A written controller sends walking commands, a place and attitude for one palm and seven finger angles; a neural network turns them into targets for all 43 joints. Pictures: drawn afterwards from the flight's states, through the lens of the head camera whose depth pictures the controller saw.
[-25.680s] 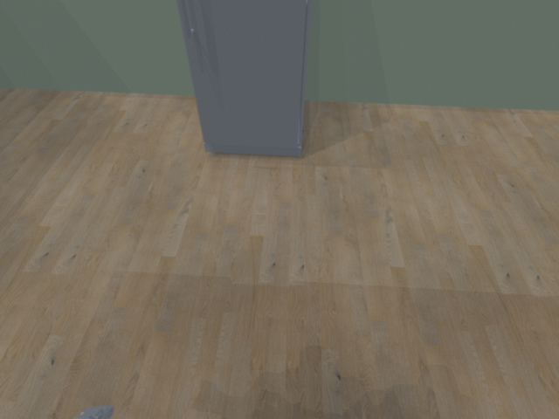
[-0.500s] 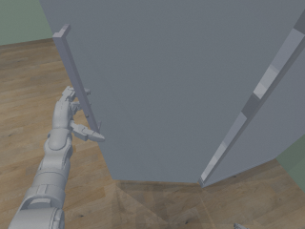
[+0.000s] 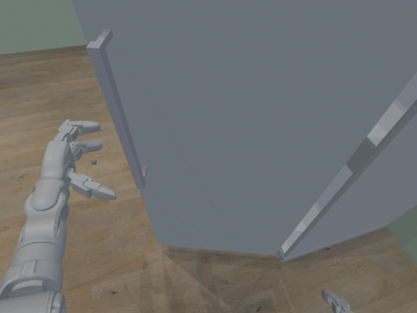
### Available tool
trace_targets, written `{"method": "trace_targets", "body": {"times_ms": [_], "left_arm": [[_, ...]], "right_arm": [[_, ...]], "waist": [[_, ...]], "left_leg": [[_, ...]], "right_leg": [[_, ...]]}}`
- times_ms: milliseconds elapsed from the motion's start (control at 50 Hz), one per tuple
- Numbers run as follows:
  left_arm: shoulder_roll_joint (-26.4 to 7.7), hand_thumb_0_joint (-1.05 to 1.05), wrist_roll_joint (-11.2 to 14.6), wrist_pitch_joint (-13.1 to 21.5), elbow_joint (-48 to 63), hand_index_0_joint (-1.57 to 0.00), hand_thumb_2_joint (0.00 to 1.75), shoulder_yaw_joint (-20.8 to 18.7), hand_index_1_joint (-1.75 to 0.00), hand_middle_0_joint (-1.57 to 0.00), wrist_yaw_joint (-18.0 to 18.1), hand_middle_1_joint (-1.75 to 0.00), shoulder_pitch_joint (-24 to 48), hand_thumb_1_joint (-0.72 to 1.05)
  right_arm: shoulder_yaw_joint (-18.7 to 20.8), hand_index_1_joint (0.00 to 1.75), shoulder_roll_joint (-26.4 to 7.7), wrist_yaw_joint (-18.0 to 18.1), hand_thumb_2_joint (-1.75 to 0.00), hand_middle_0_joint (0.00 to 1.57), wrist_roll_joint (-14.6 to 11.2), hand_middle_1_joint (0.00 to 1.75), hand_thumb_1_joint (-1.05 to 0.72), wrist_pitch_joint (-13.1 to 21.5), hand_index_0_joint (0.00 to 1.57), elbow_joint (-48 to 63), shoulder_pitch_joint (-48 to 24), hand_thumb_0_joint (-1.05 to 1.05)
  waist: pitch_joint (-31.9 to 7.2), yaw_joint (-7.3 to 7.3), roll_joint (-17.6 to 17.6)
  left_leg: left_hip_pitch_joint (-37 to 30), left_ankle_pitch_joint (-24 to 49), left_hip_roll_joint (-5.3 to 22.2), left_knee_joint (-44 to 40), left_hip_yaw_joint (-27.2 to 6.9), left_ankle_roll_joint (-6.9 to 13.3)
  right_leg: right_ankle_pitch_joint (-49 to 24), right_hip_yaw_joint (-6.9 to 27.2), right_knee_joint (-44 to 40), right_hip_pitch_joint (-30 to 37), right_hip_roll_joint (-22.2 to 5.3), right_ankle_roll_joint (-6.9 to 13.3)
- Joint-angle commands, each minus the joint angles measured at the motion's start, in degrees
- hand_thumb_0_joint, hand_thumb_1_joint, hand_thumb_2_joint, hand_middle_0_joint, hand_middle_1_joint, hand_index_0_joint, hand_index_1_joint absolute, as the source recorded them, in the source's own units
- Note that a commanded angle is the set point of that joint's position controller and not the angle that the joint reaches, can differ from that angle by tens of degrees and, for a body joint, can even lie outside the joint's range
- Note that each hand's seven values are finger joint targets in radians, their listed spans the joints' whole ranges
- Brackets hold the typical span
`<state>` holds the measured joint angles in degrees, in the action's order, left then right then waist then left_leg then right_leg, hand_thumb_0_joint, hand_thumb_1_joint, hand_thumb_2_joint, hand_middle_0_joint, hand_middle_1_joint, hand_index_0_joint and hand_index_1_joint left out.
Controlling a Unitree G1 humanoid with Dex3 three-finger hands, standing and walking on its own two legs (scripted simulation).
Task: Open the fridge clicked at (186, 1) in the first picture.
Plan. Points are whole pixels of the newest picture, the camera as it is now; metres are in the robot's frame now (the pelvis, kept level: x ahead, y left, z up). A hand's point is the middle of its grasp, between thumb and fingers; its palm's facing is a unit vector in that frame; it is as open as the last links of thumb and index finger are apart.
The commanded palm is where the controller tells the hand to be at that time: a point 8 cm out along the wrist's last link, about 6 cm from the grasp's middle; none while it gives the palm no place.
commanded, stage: slip the hand off the handle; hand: left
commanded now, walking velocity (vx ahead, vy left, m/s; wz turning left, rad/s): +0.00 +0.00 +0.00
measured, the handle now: (127, 128) +0.43 +0.18 +0.11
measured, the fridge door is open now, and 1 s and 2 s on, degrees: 68 68 68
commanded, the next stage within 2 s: draw the hand back to the body in 0.74 s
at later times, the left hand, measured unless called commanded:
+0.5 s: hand (77, 202) +0.29 +0.25 +0.07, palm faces +0.15 -0.97 -0.17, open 14.7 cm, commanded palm +0.25 +0.29 +0.09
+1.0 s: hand (59, 219) +0.25 +0.25 +0.10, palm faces +0.18 -0.98 +0.02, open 14.7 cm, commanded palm +0.20 +0.29 +0.10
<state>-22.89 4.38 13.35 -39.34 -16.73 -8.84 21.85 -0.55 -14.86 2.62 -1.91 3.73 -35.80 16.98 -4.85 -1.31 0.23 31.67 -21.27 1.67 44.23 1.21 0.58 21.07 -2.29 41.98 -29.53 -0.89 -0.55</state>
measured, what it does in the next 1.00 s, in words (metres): stands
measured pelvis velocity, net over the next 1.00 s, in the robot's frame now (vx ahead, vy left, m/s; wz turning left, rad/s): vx -0.01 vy -0.01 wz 0.03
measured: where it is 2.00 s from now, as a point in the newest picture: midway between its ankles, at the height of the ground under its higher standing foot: outside the picture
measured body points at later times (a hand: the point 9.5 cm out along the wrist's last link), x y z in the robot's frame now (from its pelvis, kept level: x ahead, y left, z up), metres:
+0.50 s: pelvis -0.01 +0.00 +0.00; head +0.01 +0.00 +0.45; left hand +0.28 +0.30 +0.08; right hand +0.15 -0.24 -0.09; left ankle +0.01 +0.11 -0.71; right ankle +0.00 -0.13 -0.71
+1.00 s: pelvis -0.01 -0.01 +0.00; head +0.00 -0.01 +0.45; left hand +0.23 +0.30 +0.10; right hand +0.16 -0.24 -0.08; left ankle +0.01 +0.11 -0.71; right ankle +0.00 -0.13 -0.71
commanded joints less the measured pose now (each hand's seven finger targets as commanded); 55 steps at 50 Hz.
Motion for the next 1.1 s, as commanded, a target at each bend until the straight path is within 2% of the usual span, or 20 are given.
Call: {"method": "trace_targets", "body": {"times_ms": [0,80,160,200,260,300,320,460,480,540,560,600,700,800,840,860,900,920,980,1080], "left_arm": [[-18.05,0.00,1.50,4.50,12.06,-0.25,0.20,-6.94,-1.15,-0.25,-1.49,-1.15,20.53,-0.55],[-11.55,0.00,3.74,4.49,15.67,-0.25,0.20,-3.10,-1.15,-0.25,-4.33,-1.15,10.41,-0.55],[-12.47,0.00,5.41,2.50,19.55,-0.25,0.20,-5.69,-1.15,-0.25,-4.32,-1.15,0.69,-0.55],[-13.01,0.00,5.58,2.27,23.86,-0.25,0.20,-6.29,-1.15,-0.25,-3.29,-1.15,1.20,-0.55],[-11.64,0.00,5.30,3.00,30.69,-0.25,0.20,-5.40,-1.15,-0.25,-1.82,-1.15,-1.45,-0.55],[-11.60,0.00,4.94,3.74,34.36,-0.25,0.20,-4.95,-1.15,-0.25,-0.77,-1.15,-2.19,-0.55],[-10.78,0.00,5.01,3.81,35.20,-0.25,0.20,-4.21,-1.15,-0.25,-0.49,-1.15,-1.79,-0.55],[-9.36,0.00,5.07,1.65,34.18,-0.25,0.20,-2.49,-1.15,-0.25,-0.86,-1.15,-3.40,-0.55],[-8.50,0.00,5.14,1.66,35.83,-0.25,0.20,-1.62,-1.15,-0.25,-1.04,-1.15,-3.63,-0.55],[-6.92,0.00,5.50,0.94,35.55,-0.25,0.20,-0.49,-1.15,-0.25,-1.33,-1.15,-6.88,-0.55],[-8.72,0.00,5.80,0.85,35.45,-0.25,0.20,-2.85,-1.15,-0.25,-1.22,-1.15,-8.84,-0.55],[-8.46,0.00,5.75,0.59,37.52,-0.25,0.20,-2.78,-1.15,-0.25,-1.50,-1.15,-12.67,-0.55],[-8.09,0.00,6.76,-0.23,39.87,-0.25,0.20,-3.94,-1.15,-0.25,-1.67,-1.15,-19.02,-0.55],[-10.73,0.00,6.99,1.12,42.54,-0.25,0.20,-5.99,-1.15,-0.25,-1.87,-1.15,-14.98,-0.55],[-8.06,0.00,7.16,1.76,43.00,-0.25,0.20,-3.21,-1.15,-0.25,-2.64,-1.15,-14.35,-0.55],[-0.04,0.00,21.01,3.82,45.69,-0.25,0.20,-5.70,-1.15,-0.25,-6.27,-1.15,-7.80,-0.55],[-6.90,0.00,20.80,4.36,41.59,-0.25,0.20,-9.10,-1.15,-0.25,-9.38,-1.15,-12.27,-0.55],[-7.88,0.00,18.44,3.68,42.25,-0.25,0.20,-7.85,-1.15,-0.25,-9.85,-1.15,-13.65,-0.55],[-6.14,0.00,14.73,-0.43,43.08,-0.25,0.20,-4.92,-1.15,-0.25,-9.52,-1.15,-20.23,-0.55],[-6.55,0.00,17.61,-4.13,50.23,-0.25,0.20,-8.90,-1.15,-0.25,-7.50,-1.15,-26.04,-0.55]], "right_arm": [[3.33,0.30,-9.40,1.29,-0.90,0.20,-0.17,0.30,-0.90,2.25,0.20,6.04,1.80,0.00],[3.70,0.30,-8.75,0.42,-0.90,0.20,-0.41,0.30,-0.90,2.95,0.20,7.64,1.56,0.00],[3.83,0.30,-8.95,-0.16,-0.90,0.20,-0.63,0.30,-0.90,3.24,0.20,9.16,0.50,0.00],[3.74,0.30,-8.92,0.02,-0.90,0.20,-0.57,0.30,-0.90,3.52,0.20,9.75,-0.34,0.00],[3.44,0.30,-8.15,0.17,-0.90,0.20,-0.36,0.30,-0.90,4.31,0.20,10.38,-1.77,0.00],[3.37,0.30,-8.18,0.56,-0.90,0.20,-0.10,0.30,-0.90,4.98,0.20,10.28,-2.32,0.00],[3.32,0.30,-7.97,0.70,-0.90,0.20,-0.15,0.30,-0.90,5.37,0.20,9.88,-2.83,0.00],[2.36,0.30,-7.83,2.12,-0.90,0.20,-0.65,0.30,-0.90,7.06,0.20,9.46,-5.24,0.00],[2.26,0.30,-7.63,2.19,-0.90,0.20,-0.61,0.30,-0.90,7.52,0.20,9.64,-5.54,0.00],[1.92,0.30,-7.40,2.25,-0.90,0.20,-0.61,0.30,-0.90,8.30,0.20,9.81,-5.71,0.00],[2.11,0.30,-7.61,2.27,-0.90,0.20,-0.49,0.30,-0.90,8.42,0.20,9.86,-5.54,0.00],[1.87,0.30,-7.44,2.05,-0.90,0.20,-0.46,0.30,-0.90,8.64,0.20,10.54,-5.91,0.00],[1.76,0.30,-7.10,1.93,-0.90,0.20,-0.38,0.30,-0.90,9.13,0.20,11.24,-6.28,0.00],[1.69,0.30,-7.28,2.80,-0.90,0.20,-0.14,0.30,-0.90,9.95,0.20,10.26,-6.40,0.00],[1.49,0.30,-6.87,3.02,-0.90,0.20,-0.38,0.30,-0.90,10.75,0.20,10.04,-6.58,0.00],[0.91,0.30,-6.59,4.12,-0.90,0.20,-1.15,0.30,-0.90,12.36,0.20,9.45,-7.78,0.00],[0.68,0.30,-7.47,5.27,-0.90,0.20,-0.88,0.30,-0.90,13.99,0.20,8.10,-7.12,0.00],[0.87,0.30,-7.39,5.16,-0.90,0.20,-0.89,0.30,-0.90,14.28,0.20,8.29,-6.71,0.00],[0.94,0.30,-6.84,4.15,-0.90,0.20,-0.98,0.30,-0.90,14.47,0.20,9.60,-6.50,0.00],[0.99,0.30,-6.71,3.50,-0.90,0.20,-1.14,0.30,-0.90,14.74,0.20,11.35,-7.15,0.00]], "waist": [[-17.32,0.09,3.63],[-19.26,1.01,4.80],[-15.59,2.25,2.76],[-14.57,1.97,1.39],[-15.18,2.01,4.65],[-14.69,1.62,4.22],[-14.17,1.18,5.68],[-9.45,0.98,4.21],[-10.50,1.16,5.70],[-9.09,1.13,2.94],[-9.73,1.88,1.67],[-10.12,2.88,4.18],[-7.73,3.05,0.90],[-7.55,2.08,2.02],[-7.71,1.62,4.75],[-10.12,0.83,3.10],[-11.88,2.94,1.23],[-12.08,3.39,4.07],[-8.58,3.95,5.90],[-8.22,5.02,1.65]], "left_leg": [[-11.45,18.45,-1.21,-4.44,-1.49,0.87],[-13.89,23.75,-0.82,-3.95,-1.43,0.64],[-10.45,21.84,-0.90,-4.69,-1.16,0.65],[-9.56,19.30,-1.10,-4.97,-1.15,0.94],[-11.08,18.31,-1.10,-5.51,-1.33,0.71],[-11.62,17.81,-0.86,-5.34,-1.74,0.74],[-12.06,16.39,-0.96,-5.39,-1.66,0.70],[-9.90,6.25,-1.12,-7.27,-2.34,0.66],[-10.91,6.88,-1.19,-7.24,-2.45,0.59],[-10.26,6.64,-1.19,-7.16,-2.58,0.68],[-9.83,6.96,-1.32,-7.14,-2.53,0.69],[-10.10,8.55,-1.37,-7.16,-2.22,0.56],[-8.46,9.04,-1.64,-6.65,-1.46,0.79],[-8.13,7.88,-1.78,-5.77,-1.47,0.93],[-9.05,7.48,-1.90,-5.67,-1.53,0.82],[-10.97,6.61,-2.40,-5.60,-2.20,-0.11],[-10.31,8.24,-2.03,-5.66,-2.39,0.29],[-10.57,9.65,-2.04,-6.16,-2.18,0.48],[-10.60,11.62,-1.79,-7.66,-2.30,0.54],[-11.20,12.59,-1.71,-8.74,-2.20,0.28]], "right_leg": [[-17.28,0.60,-3.90,5.00,2.28,1.87],[-19.65,0.02,-3.47,4.98,2.56,1.68],[-19.39,-0.40,-3.52,5.85,2.59,1.55],[-18.02,-0.42,-3.62,6.14,2.59,1.53],[-15.94,-0.50,-3.44,5.50,2.61,1.59],[-14.59,-0.56,-3.36,4.80,2.76,1.58],[-13.81,-0.37,-3.71,3.91,2.67,1.50],[-5.51,-0.35,-5.55,2.38,2.21,1.49],[-6.06,-0.37,-5.41,2.75,2.16,1.64],[-6.27,-0.55,-5.84,2.99,2.16,1.45],[-6.65,-0.43,-5.91,3.95,2.14,1.43],[-7.99,-0.48,-5.47,5.23,1.98,1.72],[-9.08,-0.17,-6.14,5.88,1.84,1.27],[-7.22,0.54,-6.26,4.81,1.74,1.14],[-6.76,0.48,-6.13,3.84,1.65,1.19],[-6.39,0.76,-7.62,6.71,1.49,1.66],[-8.88,1.51,-6.98,8.91,1.46,1.62],[-10.67,1.42,-6.36,8.72,1.17,1.54],[-12.37,-0.07,-6.01,7.86,1.24,1.58],[-13.44,-0.78,-7.33,10.16,1.49,1.21]]}}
